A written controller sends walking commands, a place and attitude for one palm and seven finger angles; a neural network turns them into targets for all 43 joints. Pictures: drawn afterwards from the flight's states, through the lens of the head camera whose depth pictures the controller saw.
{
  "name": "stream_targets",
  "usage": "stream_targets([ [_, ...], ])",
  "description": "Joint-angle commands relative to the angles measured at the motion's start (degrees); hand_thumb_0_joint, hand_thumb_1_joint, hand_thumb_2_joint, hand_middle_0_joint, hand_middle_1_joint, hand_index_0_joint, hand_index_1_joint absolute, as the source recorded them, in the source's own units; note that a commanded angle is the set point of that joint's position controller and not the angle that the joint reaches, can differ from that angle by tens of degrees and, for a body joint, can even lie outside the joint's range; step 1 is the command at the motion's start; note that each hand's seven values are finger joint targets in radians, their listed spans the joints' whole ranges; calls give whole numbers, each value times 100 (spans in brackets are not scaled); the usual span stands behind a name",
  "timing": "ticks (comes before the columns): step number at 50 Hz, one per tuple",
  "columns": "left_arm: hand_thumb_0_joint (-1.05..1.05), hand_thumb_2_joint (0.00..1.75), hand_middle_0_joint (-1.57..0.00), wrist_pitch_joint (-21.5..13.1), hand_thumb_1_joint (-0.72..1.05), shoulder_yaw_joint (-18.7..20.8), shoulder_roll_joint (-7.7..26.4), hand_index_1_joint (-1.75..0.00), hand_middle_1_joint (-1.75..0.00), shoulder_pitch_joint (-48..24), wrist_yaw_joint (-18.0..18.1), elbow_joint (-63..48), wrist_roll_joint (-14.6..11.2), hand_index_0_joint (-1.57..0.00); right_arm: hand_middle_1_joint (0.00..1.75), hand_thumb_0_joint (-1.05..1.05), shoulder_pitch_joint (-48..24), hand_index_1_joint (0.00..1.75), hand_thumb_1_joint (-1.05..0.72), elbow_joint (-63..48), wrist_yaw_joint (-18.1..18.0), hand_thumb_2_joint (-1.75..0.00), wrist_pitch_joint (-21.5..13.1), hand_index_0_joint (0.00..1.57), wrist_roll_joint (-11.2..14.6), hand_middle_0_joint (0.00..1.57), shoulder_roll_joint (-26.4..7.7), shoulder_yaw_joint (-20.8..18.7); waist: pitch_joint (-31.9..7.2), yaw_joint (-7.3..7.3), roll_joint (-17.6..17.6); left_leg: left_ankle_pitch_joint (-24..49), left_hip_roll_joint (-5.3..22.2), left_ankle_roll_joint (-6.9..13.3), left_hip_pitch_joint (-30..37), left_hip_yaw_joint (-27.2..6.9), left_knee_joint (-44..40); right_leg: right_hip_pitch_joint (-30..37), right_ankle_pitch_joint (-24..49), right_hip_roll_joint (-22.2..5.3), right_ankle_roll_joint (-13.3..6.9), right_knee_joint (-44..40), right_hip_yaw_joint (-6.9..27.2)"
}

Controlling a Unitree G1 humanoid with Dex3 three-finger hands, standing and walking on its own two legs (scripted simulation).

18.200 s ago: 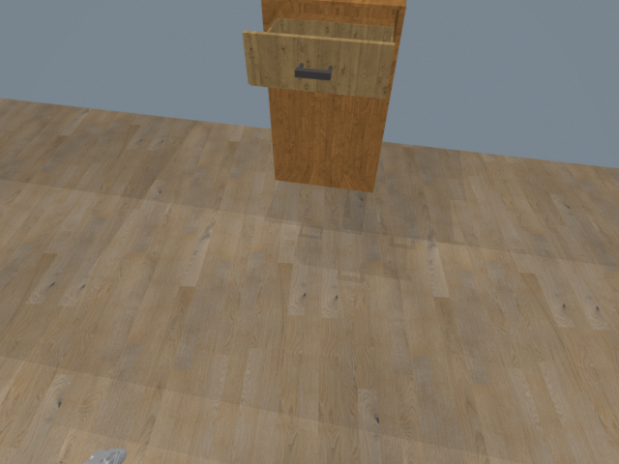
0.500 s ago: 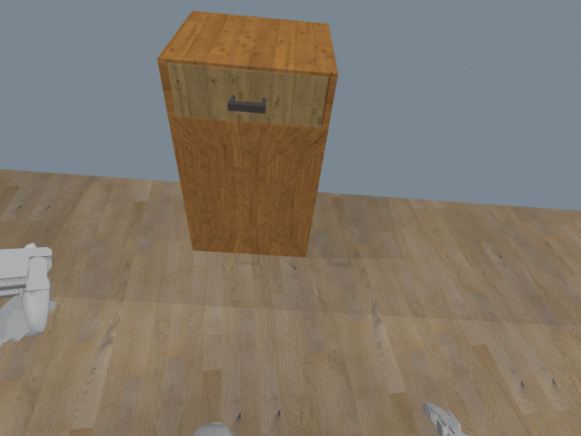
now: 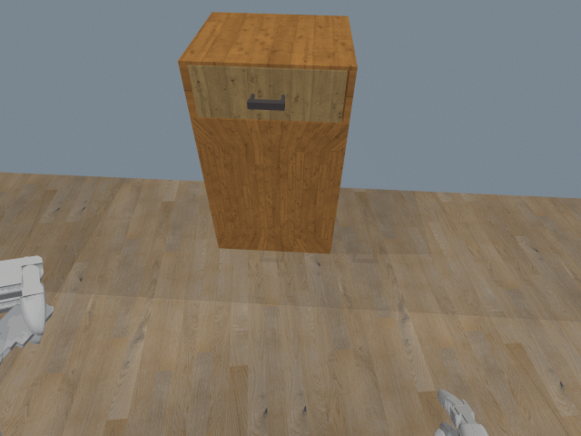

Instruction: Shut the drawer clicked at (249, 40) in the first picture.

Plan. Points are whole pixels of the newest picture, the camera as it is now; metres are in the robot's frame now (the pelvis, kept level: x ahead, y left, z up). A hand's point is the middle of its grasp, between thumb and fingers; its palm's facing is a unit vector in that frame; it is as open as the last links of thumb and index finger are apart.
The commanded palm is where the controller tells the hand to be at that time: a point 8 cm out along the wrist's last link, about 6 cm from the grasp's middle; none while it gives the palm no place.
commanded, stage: stop stepping back and stand still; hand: left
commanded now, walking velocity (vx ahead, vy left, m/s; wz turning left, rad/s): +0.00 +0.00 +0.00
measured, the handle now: (267, 101) +0.98 +0.13 -0.02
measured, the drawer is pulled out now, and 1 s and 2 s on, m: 0.00 0.00 0.00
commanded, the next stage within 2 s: let the arm hang, fingers relaxed in 0.52 s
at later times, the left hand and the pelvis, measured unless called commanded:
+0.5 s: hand (61, 276) +0.23 +0.26 +0.18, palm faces +0.33 -0.80 -0.50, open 3.3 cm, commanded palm +0.17 +0.30 +0.19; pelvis +0.03 +0.02 +0.01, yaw -1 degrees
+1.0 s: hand out of the picture +0.03 +0.23 -0.16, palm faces -0.02 -0.97 -0.24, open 3.5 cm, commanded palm none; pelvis +0.01 +0.03 +0.02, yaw +0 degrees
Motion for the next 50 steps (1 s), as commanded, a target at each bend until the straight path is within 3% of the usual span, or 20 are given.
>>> stream_targets([
  [1, 0, 90, -140, -248, 90, 597, 961, -160, -160, -437, 51, -1071, 40, -140, 30, 0, -768, 30, -90, -966, 10, -90, -369, 20, 52, 20, -646, -210, 176, -45, 742, -1394, 909, 491, -704, -1071, -1708, 568, -1, -116, 83, -742, 314],
  [2, 0, 90, -140, -234, 90, 618, 968, -160, -160, -265, 43, -950, 12, -140, 30, 0, -713, 30, -90, -958, 39, -90, -376, 20, 48, 20, -632, -218, 72, -42, 140, -863, 589, 362, -563, -707, -1170, 582, 259, -239, -4, -1187, 684],
  [4, 0, 90, -140, -162, 90, 629, 1055, -160, -160, -144, 18, -935, -84, -140, 30, 0, -634, 30, -90, -922, 114, -90, -347, 20, 62, 20, -570, -263, -246, -93, -1080, -175, 4, 130, -227, -100, 240, 424, 327, -959, -321, -2110, 1757],
  [5, 0, 90, -140, -115, 90, 590, 1021, -160, -160, -115, 43, -983, -99, -140, 30, 0, -660, 30, -90, -932, 153, -90, -320, 20, 85, 20, -553, -262, -299, -115, -916, -50, -45, 63, -372, -108, 446, 659, 870, -1203, -501, -2141, 1918],
  [7, 0, 90, -140, -111, 90, 574, 992, -160, -160, 12, 64, -1009, -105, -140, 30, 0, -689, 30, -90, -928, 179, -90, -264, 20, 79, 20, -525, -221, -359, -117, -429, -32, -2, 69, -134, -165, -43, 774, 1566, -1209, -513, -1898, 1520],
  [10, 0, 90, -140, -129, 90, 616, 984, -160, -160, 256, 62, -1153, -115, -140, 30, 0, -843, 30, -90, -1055, 80, -90, -234, 20, 53, 20, -618, -249, -481, -88, 249, 1495, 342, 196, 716, -424, -956, 626, 1825, -525, -81, -1244, 692],
  [12, 0, 90, -140, -176, 90, 656, 1052, -160, -160, 243, 49, -1349, -96, -140, 30, 0, -834, 30, -90, -1108, 62, -90, -191, 20, 74, 20, -633, -244, -664, -68, 659, 2508, 542, 235, 890, -554, -1013, 730, 2281, -325, 53, -861, 394],
  [15, 0, 90, -140, -199, 90, 616, 1004, -160, -160, 273, 33, -1357, -118, -140, 30, 0, -862, 30, -90, -1197, 59, -90, -186, 20, 96, 20, -656, -263, -703, -50, 646, 2689, 601, 215, 802, -629, -1093, 877, 2190, -212, 95, -823, 259],
  [21, 0, 90, -140, -201, 90, 618, 978, -160, -160, 388, 24, -1173, -170, -140, 30, 0, -857, 30, -90, -1216, 77, -90, -132, 20, 115, 20, -692, -295, -629, -78, 201, 1666, 338, 121, 557, -388, -971, 1015, 2335, -392, 17, -1310, 604],
  [30, 0, 90, -140, -177, 90, 599, 970, -160, -160, 309, 33, -1163, -172, -140, 30, 0, -933, 30, -90, -1251, 19, -90, -87, 20, 94, 20, -685, -299, -531, -62, 213, 1076, 323, 163, 488, -445, -1232, 936, 1720, -350, 47, -1533, 563],
  [31, 0, 90, -140, 713, 90, -1632, 412, -160, -160, -584, -782, 3610, 362, -140, 30, 0, -1095, 30, -90, 267, 607, -90, -222, 20, 99, 20, -1895, -673, -128, -379, 449, 1930, 510, 304, 120, -667, -219, 19, 2463, -719, -52, -635, 355],
  [32, 0, 90, -136, 1147, 90, -1465, 261, -156, -156, -537, -841, 3757, 272, -136, 30, 0, -673, 30, -90, 190, 653, -90, 161, 20, 124, 20, -1512, -647, -538, -273, 558, 1755, 556, 277, 201, -690, -497, 90, 1643, -531, -21, -701, 476],
  [33, 0, 90, -132, 1235, 90, -1559, 103, -151, -151, -687, -836, 3961, 245, -132, 30, 0, -671, 30, -90, 186, 652, -90, 304, 20, 87, 20, -1371, -525, -559, -177, 413, 1269, 676, 391, -112, -932, -656, 96, 802, -372, 0, -601, 344],
  [34, 0, 90, -128, 1260, 90, -1595, 125, -147, -147, -875, -836, 4249, 242, -128, 30, 0, -727, 30, -90, 156, 650, -90, 389, 20, 44, 20, -1340, -445, -497, -123, 188, 1166, 702, 469, -285, -1085, -795, 173, 594, -300, 8, -579, 314],
  [36, 0, 90, -120, 1269, 90, -1661, 286, -138, -138, -1228, -806, 4948, 257, -120, 30, 0, -677, 30, -90, 255, 626, -90, 482, 20, -22, 20, -1376, -389, -543, -60, -757, 1433, 601, 442, -226, -1057, -758, 582, 1081, -342, -65, -858, 434],
  [38, 0, 90, -112, 1293, 90, -1738, 461, -130, -130, -1630, -791, 5752, 243, -112, 30, 0, -676, 30, -90, 455, 599, -90, 589, 20, -40, 20, -1408, -388, -443, -92, -988, 1356, 353, 328, 66, -800, -662, 595, 1509, -541, -167, -1097, 659],
  [42, 0, 90, -96, 1338, 90, -1954, 496, -112, -112, -2007, -775, 7143, 167, -96, 30, 0, -790, 30, -90, 949, 590, -90, 745, 20, -66, 20, -1300, -283, -125, -56, 309, 893, 349, 266, 240, -750, -1195, 629, 941, -471, -131, -1405, 744],
  [46, 0, 90, -80, 1314, 90, -2059, 411, -95, -95, -2008, -779, 8067, 137, -80, 30, 0, -636, 30, -90, 1441, 551, -90, 792, 20, -15, 20, -1180, -239, -84, -62, 343, 304, 342, 230, 456, -712, -1451, 685, 426, -459, -140, -1873, 777],
  [49, 0, 90, -68, 1309, 90, -2010, 321, -82, -82, -1947, -774, 8516, 137, -68, 30, 0, -486, 30, -90, 1737, 513, -90, 833, 20, -39, 20, -1097, -273, -10, -66, 780, -189, 348, 234, 470, -708, -1599, 679, 166, -442, -183, -2102, 767],
  [50, 0, 90, -64, 1303, 90, -2011, 354, -78, -78, -1955, -772, 8620, 134, -64, 30, 0, -418, 30, -90, 1797, 506, -90, 841, 20, -25, 20, -1147, -296, 6, -71, 585, -202, 384, 244, 502, -746, -1612, 668, 163, -429, -192, -2135, 732],
])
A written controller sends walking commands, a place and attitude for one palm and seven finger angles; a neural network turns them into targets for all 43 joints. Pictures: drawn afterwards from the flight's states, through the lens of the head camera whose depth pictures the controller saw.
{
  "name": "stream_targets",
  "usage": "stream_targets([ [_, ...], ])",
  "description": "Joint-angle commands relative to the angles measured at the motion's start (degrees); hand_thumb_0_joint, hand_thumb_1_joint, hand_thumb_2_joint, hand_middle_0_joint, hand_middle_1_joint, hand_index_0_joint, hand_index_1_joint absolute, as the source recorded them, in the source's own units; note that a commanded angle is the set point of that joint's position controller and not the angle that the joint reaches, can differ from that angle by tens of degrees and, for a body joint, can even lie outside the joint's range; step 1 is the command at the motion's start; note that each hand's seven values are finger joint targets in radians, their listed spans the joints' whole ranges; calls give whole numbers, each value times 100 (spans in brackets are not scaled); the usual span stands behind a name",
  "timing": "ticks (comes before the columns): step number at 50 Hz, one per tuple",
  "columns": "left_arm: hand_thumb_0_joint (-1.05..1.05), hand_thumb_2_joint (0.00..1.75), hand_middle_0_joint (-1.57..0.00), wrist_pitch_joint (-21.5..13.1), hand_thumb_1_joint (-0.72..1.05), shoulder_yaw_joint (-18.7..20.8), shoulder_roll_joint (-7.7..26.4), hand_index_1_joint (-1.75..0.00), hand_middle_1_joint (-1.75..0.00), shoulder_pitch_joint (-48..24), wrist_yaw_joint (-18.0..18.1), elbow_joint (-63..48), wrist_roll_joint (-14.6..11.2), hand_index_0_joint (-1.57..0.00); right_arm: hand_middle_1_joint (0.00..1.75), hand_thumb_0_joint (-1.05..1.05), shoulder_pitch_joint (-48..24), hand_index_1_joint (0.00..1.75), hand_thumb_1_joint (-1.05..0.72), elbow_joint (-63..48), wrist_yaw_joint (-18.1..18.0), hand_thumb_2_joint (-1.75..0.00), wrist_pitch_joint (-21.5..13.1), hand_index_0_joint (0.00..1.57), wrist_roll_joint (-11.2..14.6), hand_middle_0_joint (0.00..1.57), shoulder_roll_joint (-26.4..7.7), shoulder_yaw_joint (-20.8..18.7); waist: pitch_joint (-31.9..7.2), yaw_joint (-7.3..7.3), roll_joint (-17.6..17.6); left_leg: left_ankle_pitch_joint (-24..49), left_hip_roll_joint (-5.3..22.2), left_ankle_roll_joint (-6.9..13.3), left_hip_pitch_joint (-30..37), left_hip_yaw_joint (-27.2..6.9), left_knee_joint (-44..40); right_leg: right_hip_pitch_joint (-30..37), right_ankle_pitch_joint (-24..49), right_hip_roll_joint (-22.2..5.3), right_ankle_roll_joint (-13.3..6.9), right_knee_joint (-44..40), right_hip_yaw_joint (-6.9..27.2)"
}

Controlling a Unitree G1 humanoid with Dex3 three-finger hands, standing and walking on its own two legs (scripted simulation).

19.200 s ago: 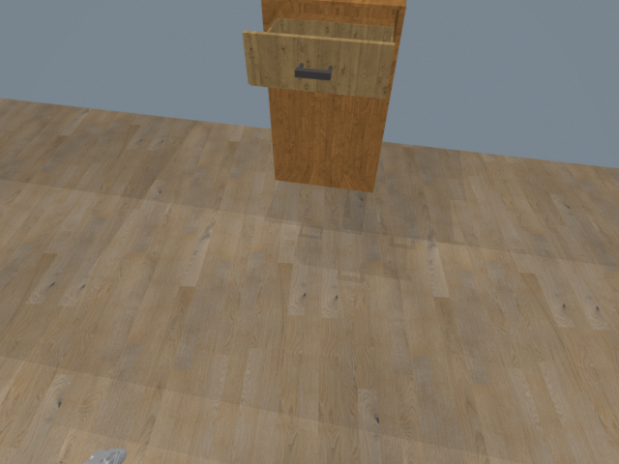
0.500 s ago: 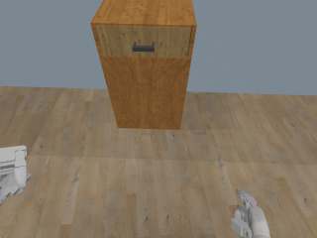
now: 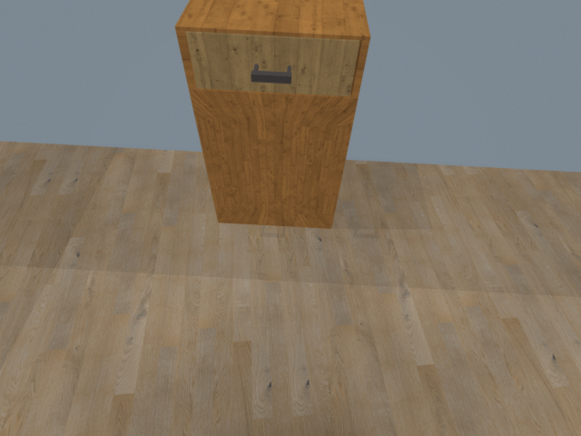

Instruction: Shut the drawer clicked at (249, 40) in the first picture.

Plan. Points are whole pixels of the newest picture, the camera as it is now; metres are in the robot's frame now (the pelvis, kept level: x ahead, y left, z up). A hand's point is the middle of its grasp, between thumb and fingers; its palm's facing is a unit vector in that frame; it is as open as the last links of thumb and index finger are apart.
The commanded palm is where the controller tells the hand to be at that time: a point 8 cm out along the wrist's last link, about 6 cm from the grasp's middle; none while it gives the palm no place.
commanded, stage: let the arm hang, fingers relaxed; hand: left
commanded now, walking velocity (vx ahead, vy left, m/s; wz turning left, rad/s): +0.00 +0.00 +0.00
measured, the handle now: (272, 72) +0.97 +0.10 -0.03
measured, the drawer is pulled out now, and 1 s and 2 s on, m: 0.00 0.00 0.00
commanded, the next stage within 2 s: look to check the result in 0.72 s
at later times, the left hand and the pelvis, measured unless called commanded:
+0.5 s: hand out of the picture +0.09 +0.24 -0.15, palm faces -0.03 -0.95 -0.32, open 7.2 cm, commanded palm none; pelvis +0.00 +0.01 +0.01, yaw -1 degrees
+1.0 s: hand out of the picture +0.10 +0.24 -0.15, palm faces -0.04 -0.94 -0.35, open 7.3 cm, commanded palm none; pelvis +0.02 -0.01 +0.01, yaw +0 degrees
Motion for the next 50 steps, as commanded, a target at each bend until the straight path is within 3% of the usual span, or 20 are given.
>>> stream_targets([
  [1, 0, 90, -60, -213, 90, 215, 1120, -73, -73, -210, -30, -42, 4, -60, 30, 0, -114, 30, -90, -119, -79, -90, -161, 20, 8, 20, -753, -234, -473, -33, 458, -489, 582, 71, 141, -749, -870, 137, -543, -401, -351, -874, 623],
  [6, 0, 90, -40, -230, 90, 188, 1146, -52, -52, -257, -19, 347, -9, -40, 30, 0, 54, 30, -90, 188, -112, -90, -208, 20, 35, 20, -790, -262, -451, -24, 171, 6, 672, 100, 301, -759, -930, 200, -125, -423, -345, -811, 522],
  [11, 0, 90, -20, -220, 90, 191, 1226, -30, -30, -377, -7, 503, -7, -20, 30, 0, 20, 30, -90, 342, -116, -90, -208, 20, 33, 20, -846, -271, -263, -22, 172, -45, 704, 103, 267, -791, -1060, 158, -174, -422, -326, -823, 518],
  [16, 0, 90, -20, -238, 90, 217, 1307, -30, -30, -547, -2, 518, 7, -20, 30, 0, -108, 30, -90, 378, -98, -90, -225, 20, 29, 20, -933, -299, -295, -23, 38, 49, 713, 106, 341, -802, -1114, 193, -94, -448, -298, -822, 522],
  [31, 0, 90, -20, -314, 90, 276, 1537, -30, -30, -1084, -19, 360, 22, -20, 30, 0, -693, 30, -90, 327, -62, -90, -282, 20, 18, 20, -1229, -312, -417, -43, 124, 700, 723, 42, 634, -766, -1150, 334, 372, -519, -241, -938, 588],
  [38, 0, 90, -20, -341, 90, 273, 1640, -30, -30, -1174, -24, 363, 7, -20, 30, 0, -801, 30, -90, 316, -64, -90, -287, 20, 23, 20, -1368, -304, -680, -61, 66, 966, 741, 16, 859, -736, -1119, 526, 679, -558, -246, -991, 594],
  [50, 0, 90, -20, -350, 90, 265, 1758, -30, -30, -1212, -14, 428, -12, -20, 30, 0, -873, 30, -90, 329, -81, -90, -265, 20, 36, 20, -1505, -283, -709, -69, 80, 1300, 749, -24, 1019, -694, -1070, 662, 1147, -583, -262, -1047, 585],
])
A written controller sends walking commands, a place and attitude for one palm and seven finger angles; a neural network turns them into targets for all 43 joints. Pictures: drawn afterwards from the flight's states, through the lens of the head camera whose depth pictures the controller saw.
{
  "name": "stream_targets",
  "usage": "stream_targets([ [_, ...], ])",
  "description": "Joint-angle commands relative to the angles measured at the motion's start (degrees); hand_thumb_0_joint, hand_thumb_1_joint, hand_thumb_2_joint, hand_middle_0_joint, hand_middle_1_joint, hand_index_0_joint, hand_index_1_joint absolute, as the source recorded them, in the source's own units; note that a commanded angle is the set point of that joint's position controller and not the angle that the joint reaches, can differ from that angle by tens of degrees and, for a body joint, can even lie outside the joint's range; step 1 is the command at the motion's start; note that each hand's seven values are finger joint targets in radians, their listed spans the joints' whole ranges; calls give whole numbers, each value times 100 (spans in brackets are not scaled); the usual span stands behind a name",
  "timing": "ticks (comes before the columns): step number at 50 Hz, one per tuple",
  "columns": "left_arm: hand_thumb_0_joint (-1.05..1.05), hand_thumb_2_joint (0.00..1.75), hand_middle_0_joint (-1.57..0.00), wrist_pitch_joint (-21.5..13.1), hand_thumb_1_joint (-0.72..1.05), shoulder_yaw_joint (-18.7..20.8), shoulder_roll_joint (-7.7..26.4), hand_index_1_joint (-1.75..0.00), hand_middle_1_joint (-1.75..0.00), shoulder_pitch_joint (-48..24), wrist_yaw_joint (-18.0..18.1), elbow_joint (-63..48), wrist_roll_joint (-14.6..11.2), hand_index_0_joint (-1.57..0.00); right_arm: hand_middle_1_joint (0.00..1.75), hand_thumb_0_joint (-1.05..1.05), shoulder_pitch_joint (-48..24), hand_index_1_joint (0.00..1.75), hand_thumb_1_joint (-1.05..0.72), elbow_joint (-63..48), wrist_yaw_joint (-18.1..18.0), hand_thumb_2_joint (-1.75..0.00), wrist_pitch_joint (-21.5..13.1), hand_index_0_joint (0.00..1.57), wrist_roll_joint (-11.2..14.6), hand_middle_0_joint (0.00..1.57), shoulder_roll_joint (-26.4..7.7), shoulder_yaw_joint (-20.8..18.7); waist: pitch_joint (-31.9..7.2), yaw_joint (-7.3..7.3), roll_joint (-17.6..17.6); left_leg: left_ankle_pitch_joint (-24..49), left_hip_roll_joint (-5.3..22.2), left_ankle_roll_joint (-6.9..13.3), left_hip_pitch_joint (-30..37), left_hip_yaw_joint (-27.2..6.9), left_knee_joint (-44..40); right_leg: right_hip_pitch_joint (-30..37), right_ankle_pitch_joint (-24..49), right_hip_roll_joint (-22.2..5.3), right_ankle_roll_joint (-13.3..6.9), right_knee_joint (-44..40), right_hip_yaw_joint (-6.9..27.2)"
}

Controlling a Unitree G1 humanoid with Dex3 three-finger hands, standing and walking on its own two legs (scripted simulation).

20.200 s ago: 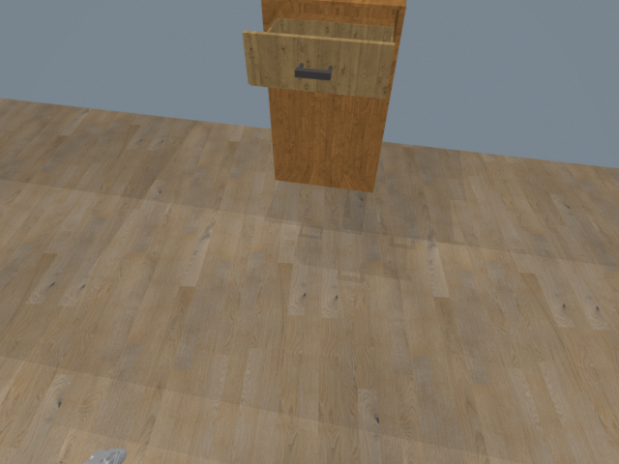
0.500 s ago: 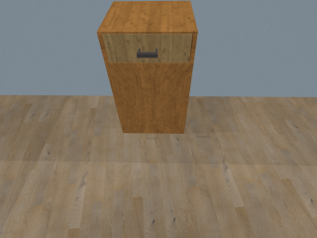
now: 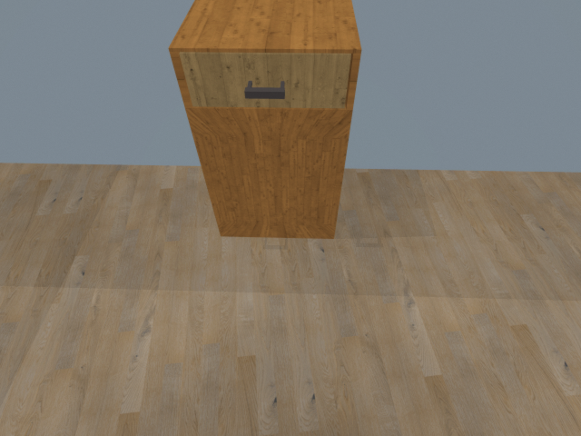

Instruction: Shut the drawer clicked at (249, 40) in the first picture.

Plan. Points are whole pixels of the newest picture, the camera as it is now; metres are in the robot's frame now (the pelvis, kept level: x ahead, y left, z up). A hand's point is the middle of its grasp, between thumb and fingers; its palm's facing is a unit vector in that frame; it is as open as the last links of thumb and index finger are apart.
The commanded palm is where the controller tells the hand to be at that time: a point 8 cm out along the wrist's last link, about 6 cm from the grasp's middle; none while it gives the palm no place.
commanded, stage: look to check the result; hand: left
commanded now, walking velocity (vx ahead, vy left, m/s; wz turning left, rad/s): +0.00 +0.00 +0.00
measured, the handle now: (265, 88) +0.95 +0.12 -0.04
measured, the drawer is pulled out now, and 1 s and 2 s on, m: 0.00 0.00 0.00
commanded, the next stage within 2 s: stand and wait in 0.32 s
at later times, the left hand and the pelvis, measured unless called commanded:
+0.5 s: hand out of the picture +0.11 +0.24 -0.15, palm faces -0.03 -0.94 -0.34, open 7.3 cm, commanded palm none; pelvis +0.01 -0.01 +0.00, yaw +0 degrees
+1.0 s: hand out of the picture +0.10 +0.24 -0.16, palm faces -0.03 -0.94 -0.34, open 7.3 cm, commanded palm none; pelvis +0.02 +0.00 +0.00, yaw +0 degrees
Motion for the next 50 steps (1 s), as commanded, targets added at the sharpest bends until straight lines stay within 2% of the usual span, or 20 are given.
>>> stream_targets([
  [1, 0, 90, -20, -110, 90, 219, 1220, -30, -30, -245, 62, -365, -12, -20, 30, 0, -171, 30, -90, -307, -62, -90, -118, 20, -1, 20, -1034, -192, -634, -18, -126, 975, 763, 61, 320, -675, -199, 63, 914, -640, -220, -336, 579],
  [11, 0, 90, -20, -121, 90, 224, 1238, -30, -30, -266, 69, -362, -12, -20, 30, 0, -207, 30, -90, -308, -59, -90, -114, 20, -3, 20, -1038, -183, -601, -16, -98, 954, 760, 45, 352, -653, -223, 105, 960, -640, -220, -399, 600],
  [15, 0, 90, -20, -136, 90, 233, 1229, -30, -30, -240, 76, -376, -11, -20, 30, 0, -194, 30, -90, -334, -67, -90, -128, 20, -2, 20, -1062, -187, -721, -9, -176, 1147, 762, 54, 443, -669, -191, 178, 1195, -638, -223, -354, 597],
  [17, 0, 90, -20, -130, 90, 227, 1217, -30, -30, -280, 73, -374, -15, -20, 30, 0, -212, 30, -90, -320, -70, -90, -123, 20, -7, 20, -1056, -185, -637, -20, -135, 1108, 772, 40, 410, -645, -218, 154, 1160, -633, -217, -368, 585],
  [24, 0, 90, -20, -134, 90, 234, 1205, -30, -30, -266, 73, -392, -17, -20, 30, 0, -195, 30, -90, -323, -79, -90, -139, 20, -11, 20, -1054, -186, -719, -13, -72, 1253, 780, 38, 462, -638, -215, 241, 1299, -638, -230, -331, 576],
  [30, 0, 90, -20, -136, 90, 246, 1215, -30, -30, -236, 82, -413, -14, -20, 30, 0, -157, 30, -90, -341, -88, -90, -142, 20, -1, 20, -1068, -191, -706, -3, -135, 1431, 783, 40, 503, -642, -187, 260, 1442, -635, -231, -314, 548],
  [33, 0, 90, -20, -127, 90, 238, 1204, -30, -30, -249, 75, -394, -18, -20, 30, 0, -163, 30, -90, -319, -90, -90, -144, 20, -8, 20, -1058, -183, -690, -2, -63, 1391, 787, 39, 508, -638, -216, 252, 1353, -640, -237, -325, 558],
  [40, 0, 90, -20, -128, 90, 242, 1219, -30, -30, -242, 72, -401, -15, -20, 30, 0, -135, 30, -90, -317, -80, -90, -136, 20, 3, 20, -1065, -189, -539, 3, -157, 1174, 780, 39, 417, -654, -273, 202, 1151, -631, -226, -409, 563],
  [44, 0, 90, -20, -133, 90, 231, 1222, -30, -30, -225, 68, -382, -23, -20, 30, 0, -139, 30, -90, -311, -90, -90, -147, 20, -4, 20, -1075, -186, -677, -8, -113, 1311, 795, 37, 519, -638, -243, 259, 1284, -640, -230, -373, 547],
  [50, 0, 90, -20, -128, 90, 229, 1224, -30, -30, -215, 67, -378, -15, -20, 30, 0, -141, 30, -90, -312, -82, -90, -141, 20, 5, 20, -1088, -188, -603, -8, -103, 1126, 791, 45, 475, -651, -282, 202, 1069, -629, -229, -429, 589],
])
